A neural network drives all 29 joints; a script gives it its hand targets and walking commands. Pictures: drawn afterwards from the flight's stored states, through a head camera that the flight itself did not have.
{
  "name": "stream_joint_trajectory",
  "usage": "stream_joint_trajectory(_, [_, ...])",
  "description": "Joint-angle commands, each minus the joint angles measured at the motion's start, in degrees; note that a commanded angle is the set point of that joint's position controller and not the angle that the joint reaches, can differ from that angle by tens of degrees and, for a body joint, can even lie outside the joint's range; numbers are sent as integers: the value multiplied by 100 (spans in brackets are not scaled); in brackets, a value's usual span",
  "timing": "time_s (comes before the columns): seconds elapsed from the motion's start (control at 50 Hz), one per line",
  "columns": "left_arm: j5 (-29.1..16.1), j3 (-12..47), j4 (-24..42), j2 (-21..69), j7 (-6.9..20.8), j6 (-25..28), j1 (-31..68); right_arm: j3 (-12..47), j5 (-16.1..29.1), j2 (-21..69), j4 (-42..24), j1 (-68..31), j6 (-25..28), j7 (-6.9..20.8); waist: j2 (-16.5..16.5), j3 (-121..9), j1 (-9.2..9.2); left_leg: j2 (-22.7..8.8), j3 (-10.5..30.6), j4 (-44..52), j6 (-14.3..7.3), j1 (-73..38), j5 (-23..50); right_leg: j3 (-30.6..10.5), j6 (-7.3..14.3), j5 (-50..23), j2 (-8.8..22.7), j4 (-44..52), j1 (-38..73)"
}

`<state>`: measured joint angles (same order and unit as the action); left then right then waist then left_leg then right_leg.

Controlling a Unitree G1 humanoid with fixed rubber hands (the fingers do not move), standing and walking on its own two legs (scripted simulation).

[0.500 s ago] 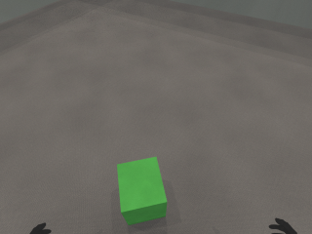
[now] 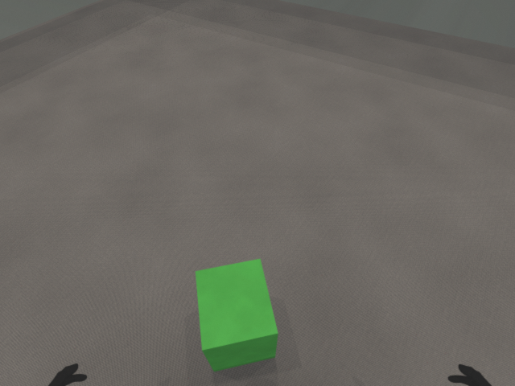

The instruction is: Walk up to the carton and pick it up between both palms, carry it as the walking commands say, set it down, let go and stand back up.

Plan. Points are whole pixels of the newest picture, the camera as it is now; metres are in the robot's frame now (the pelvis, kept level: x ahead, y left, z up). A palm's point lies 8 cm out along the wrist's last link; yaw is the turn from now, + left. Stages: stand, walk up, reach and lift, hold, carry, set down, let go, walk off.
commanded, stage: walk up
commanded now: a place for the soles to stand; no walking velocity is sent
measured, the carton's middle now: (236, 316) +0.44 +0.08 -0.63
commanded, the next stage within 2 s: reach and lift in 1.64 s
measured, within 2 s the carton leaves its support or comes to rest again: neither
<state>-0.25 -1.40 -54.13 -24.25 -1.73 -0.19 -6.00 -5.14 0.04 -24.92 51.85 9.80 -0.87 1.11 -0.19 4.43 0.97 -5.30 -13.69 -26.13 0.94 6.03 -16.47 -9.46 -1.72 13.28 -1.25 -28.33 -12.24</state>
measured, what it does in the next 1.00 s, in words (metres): stands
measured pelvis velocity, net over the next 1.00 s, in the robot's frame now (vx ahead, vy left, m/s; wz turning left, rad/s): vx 0.00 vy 0.00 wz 0.00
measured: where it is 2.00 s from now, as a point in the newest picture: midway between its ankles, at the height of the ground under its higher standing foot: outside the picture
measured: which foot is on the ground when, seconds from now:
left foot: down 0.00-1.00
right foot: down 0.00-1.00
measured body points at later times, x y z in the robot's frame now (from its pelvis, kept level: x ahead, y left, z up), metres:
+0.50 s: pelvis +0.00 +0.00 +0.00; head +0.01 -0.01 +0.45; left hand +0.13 +0.33 -0.10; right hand +0.10 -0.34 -0.11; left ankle -0.03 +0.12 -0.74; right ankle +0.03 -0.14 -0.74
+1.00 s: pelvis +0.00 +0.00 +0.00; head +0.02 -0.01 +0.45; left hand +0.12 +0.33 -0.10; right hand +0.10 -0.34 -0.11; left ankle -0.03 +0.12 -0.74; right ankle +0.03 -0.14 -0.74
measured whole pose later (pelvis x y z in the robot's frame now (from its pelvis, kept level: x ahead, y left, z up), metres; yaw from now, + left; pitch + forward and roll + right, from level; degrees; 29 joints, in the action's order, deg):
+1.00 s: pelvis +0.00 +0.00 +0.00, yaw +0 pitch -3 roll +1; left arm -0.1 -1.4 -54.4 -24.0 -1.7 -0.1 -6.3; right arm -5.1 0.2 -25.0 51.5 9.4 -1.2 1.2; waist -0.7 4.5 1.2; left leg -5.8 -13.3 -27.1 1.3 6.3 -17.0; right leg -9.1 -1.4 13.5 -1.6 -28.5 -12.1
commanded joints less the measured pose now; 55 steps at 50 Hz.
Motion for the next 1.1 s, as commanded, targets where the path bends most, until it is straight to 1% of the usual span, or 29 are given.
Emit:
stream_joint_trajectory(0.0, [-17,-217,276,-982,-16,30,141,-233,-15,-1068,-265,-68,79,-29,-156,-386,-13,-840,934,785,-585,-406,496,14,319,-1184,192,-84,-366])
stream_joint_trajectory(0.04, [-10,-235,260,-978,-9,10,23,-213,-25,-1050,-331,-231,72,-25,-315,-341,-73,-957,885,788,-656,-179,418,127,320,-1011,205,-234,-234])
stream_joint_trajectory(0.08, [1,-257,243,-1049,0,11,3,-196,-17,-1032,-369,-302,45,-15,-267,-251,-85,-801,752,588,-541,-124,299,7,369,-1156,274,-19,-251])
stream_joint_trajectory(0.12, [17,-274,247,-1156,3,29,100,-194,9,-1009,-370,-230,11,-7,-14,-223,-13,-522,653,276,-377,-277,325,-334,451,-1288,366,307,-410])
stream_joint_trajectory(0.16, [27,-276,267,-1225,-10,54,153,-198,23,-991,-344,-86,-10,-1,221,-328,49,-330,702,29,-281,-469,380,-787,581,-1226,534,571,-534])
stream_joint_trajectory(0.2, [29,-262,276,-1233,-29,75,170,-199,27,-974,-313,25,-11,-3,343,-427,75,-249,818,3,-243,-602,346,-1062,667,-1180,654,712,-592])
stream_joint_trajectory(0.22, [25,-252,279,-1218,-35,79,185,-201,22,-966,-295,63,-1,-8,386,-444,80,-249,860,66,-244,-653,343,-1073,664,-1179,666,738,-616])
stream_joint_trajectory(0.24, [20,-242,281,-1195,-38,79,201,-205,16,-964,-274,93,14,-14,412,-447,81,-277,884,153,-257,-707,369,-1008,634,-1193,647,734,-643])
stream_joint_trajectory(0.28, [6,-227,281,-1133,-35,69,229,-219,2,-992,-237,112,49,-26,374,-420,65,-403,897,360,-320,-741,471,-711,519,-1247,521,609,-652])
stream_joint_trajectory(0.3, [-2,-222,281,-1094,-31,61,230,-227,-4,-1016,-228,92,63,-29,287,-405,48,-498,902,472,-369,-703,517,-515,453,-1266,425,479,-612])
stream_joint_trajectory(0.36, [-15,-218,272,-977,-15,27,130,-231,-16,-1065,-271,-84,79,-30,-182,-383,-20,-860,931,795,-597,-379,492,36,316,-1167,189,-109,-344])
stream_joint_trajectory(0.4, [-9,-237,257,-983,-7,10,18,-211,-25,-1046,-335,-238,70,-25,-316,-333,-76,-946,871,774,-647,-169,408,122,324,-1021,211,-215,-228])
stream_joint_trajectory(0.44, [4,-259,241,-1059,1,13,13,-196,-14,-1029,-368,-295,41,-15,-244,-244,-79,-767,737,557,-517,-141,299,-22,376,-1190,282,24,-266])
stream_joint_trajectory(0.48, [19,-274,247,-1163,3,32,111,-194,11,-1006,-365,-209,9,-7,18,-233,-3,-496,652,246,-363,-304,342,-380,462,-1288,381,343,-425])
stream_joint_trajectory(0.52, [29,-275,266,-1226,-13,57,153,-198,24,-988,-338,-68,-10,-2,236,-345,53,-319,715,19,-274,-491,384,-825,595,-1225,552,593,-538])
stream_joint_trajectory(0.56, [28,-259,275,-1228,-30,76,173,-199,26,-971,-307,37,-8,-4,350,-432,76,-249,828,19,-242,-614,348,-1063,667,-1183,657,719,-593])
stream_joint_trajectory(0.6, [20,-240,279,-1187,-37,79,204,-206,14,-964,-267,100,19,-16,412,-446,80,-288,886,178,-261,-718,382,-978,623,-1201,637,729,-645])
stream_joint_trajectory(0.64, [5,-226,279,-1123,-34,67,230,-221,0,-996,-233,111,52,-27,357,-416,61,-423,897,387,-329,-735,485,-666,504,-1256,501,586,-641])
stream_joint_trajectory(0.7, [-14,-215,275,-997,-18,38,171,-235,-12,-1062,-246,-18,78,-31,-71,-389,1,-765,929,736,-530,-491,514,-71,337,-1242,221,42,-421])
stream_joint_trajectory(0.74, [-11,-227,263,-969,-10,15,58,-219,-22,-1054,-309,-181,76,-28,-285,-358,-56,-938,903,806,-645,-240,452,113,314,-1059,195,-208,-259])
stream_joint_trajectory(0.76, [-7,-239,253,-987,-6,10,13,-209,-24,-1043,-337,-245,68,-25,-316,-325,-78,-932,857,758,-636,-162,399,114,329,-1035,218,-195,-224])
stream_joint_trajectory(0.8, [6,-260,239,-1069,1,16,23,-196,-11,-1026,-366,-287,38,-14,-221,-239,-72,-735,723,527,-496,-160,301,-52,384,-1219,290,64,-280])
stream_joint_trajectory(0.84, [21,-274,248,-1169,2,35,120,-195,13,-1003,-360,-191,7,-7,47,-244,5,-473,652,219,-351,-329,358,-424,474,-1287,396,376,-437])
stream_joint_trajectory(0.88, [29,-273,266,-1227,-15,60,153,-198,25,-985,-333,-52,-10,-2,249,-360,56,-309,727,13,-268,-510,387,-857,606,-1224,568,612,-542])
stream_joint_trajectory(0.92, [28,-257,274,-1223,-32,77,175,-200,25,-969,-302,46,-5,-6,357,-436,77,-251,836,36,-242,-625,351,-1061,666,-1185,659,725,-595])
stream_joint_trajectory(0.96, [19,-238,278,-1179,-37,78,207,-207,13,-965,-261,106,23,-18,410,-445,79,-300,887,202,-266,-727,395,-949,612,-1209,627,722,-646])
stream_joint_trajectory(1.0, [4,-225,278,-1114,-33,66,230,-223,-1,-1000,-229,109,56,-28,339,-412,58,-441,897,412,-337,-728,498,-624,490,-1263,482,562,-631])
stream_joint_trajectory(1.04, [-10,-215,277,-1027,-23,47,201,-236,-9,-1048,-230,36,75,-32,63,-394,19,-662,919,647,-460,-592,529,-220,372,-1278,284,221,-500])
stream_joint_trajectory(1.08, [-13,-220,267,-969,-13,23,107,-227,-17,-1060,-280,-113,79,-30,-222,-376,-32,-889,921,806,-614,-334,485,69,314,-1137,189,-144,-309])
